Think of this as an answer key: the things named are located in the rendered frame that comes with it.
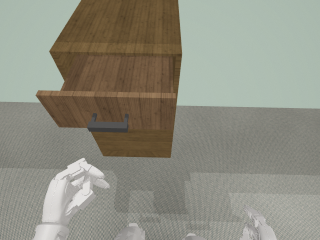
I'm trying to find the handle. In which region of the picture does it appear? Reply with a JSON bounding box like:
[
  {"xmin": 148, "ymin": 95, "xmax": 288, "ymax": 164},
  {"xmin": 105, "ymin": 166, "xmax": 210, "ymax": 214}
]
[{"xmin": 87, "ymin": 113, "xmax": 129, "ymax": 133}]

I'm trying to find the robot left hand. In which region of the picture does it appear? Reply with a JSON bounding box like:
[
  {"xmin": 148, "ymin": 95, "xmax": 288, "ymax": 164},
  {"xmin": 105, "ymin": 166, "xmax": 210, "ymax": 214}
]
[{"xmin": 42, "ymin": 158, "xmax": 110, "ymax": 226}]

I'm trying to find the left robot forearm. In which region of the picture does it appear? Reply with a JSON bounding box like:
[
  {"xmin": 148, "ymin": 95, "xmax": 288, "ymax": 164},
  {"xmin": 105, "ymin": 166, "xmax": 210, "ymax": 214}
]
[{"xmin": 32, "ymin": 222, "xmax": 70, "ymax": 240}]

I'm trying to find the robot right hand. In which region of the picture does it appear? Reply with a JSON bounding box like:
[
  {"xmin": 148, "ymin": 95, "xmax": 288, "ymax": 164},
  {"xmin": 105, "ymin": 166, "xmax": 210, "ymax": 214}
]
[{"xmin": 239, "ymin": 205, "xmax": 277, "ymax": 240}]

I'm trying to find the left robot thigh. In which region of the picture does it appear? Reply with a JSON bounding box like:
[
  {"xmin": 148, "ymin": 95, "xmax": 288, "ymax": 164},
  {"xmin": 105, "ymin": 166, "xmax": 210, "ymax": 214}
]
[{"xmin": 114, "ymin": 226, "xmax": 145, "ymax": 240}]

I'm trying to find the drawer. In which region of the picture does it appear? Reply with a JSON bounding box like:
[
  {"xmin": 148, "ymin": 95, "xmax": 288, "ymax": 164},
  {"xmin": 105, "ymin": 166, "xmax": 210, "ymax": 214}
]
[{"xmin": 36, "ymin": 54, "xmax": 176, "ymax": 130}]

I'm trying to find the cabinet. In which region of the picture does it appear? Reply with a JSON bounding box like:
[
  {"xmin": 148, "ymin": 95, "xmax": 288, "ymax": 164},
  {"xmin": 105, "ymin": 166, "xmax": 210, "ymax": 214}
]
[{"xmin": 49, "ymin": 0, "xmax": 182, "ymax": 158}]

